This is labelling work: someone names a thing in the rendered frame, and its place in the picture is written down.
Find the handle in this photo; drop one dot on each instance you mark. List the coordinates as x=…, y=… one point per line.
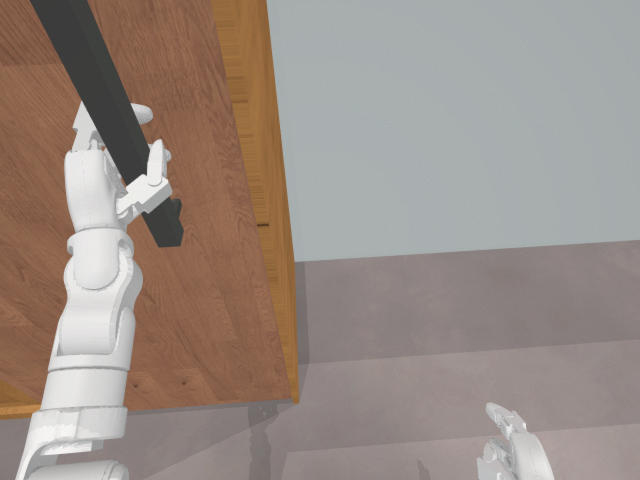
x=75, y=35

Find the wardrobe door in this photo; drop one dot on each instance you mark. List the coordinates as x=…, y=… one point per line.
x=206, y=331
x=10, y=396

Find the right robot hand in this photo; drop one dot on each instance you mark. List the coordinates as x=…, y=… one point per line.
x=523, y=459

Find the left robot forearm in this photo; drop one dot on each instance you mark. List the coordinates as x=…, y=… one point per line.
x=84, y=393

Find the robot left upper arm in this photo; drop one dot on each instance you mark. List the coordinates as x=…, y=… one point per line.
x=94, y=470

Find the left robot hand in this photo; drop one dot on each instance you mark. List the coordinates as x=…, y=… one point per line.
x=93, y=182

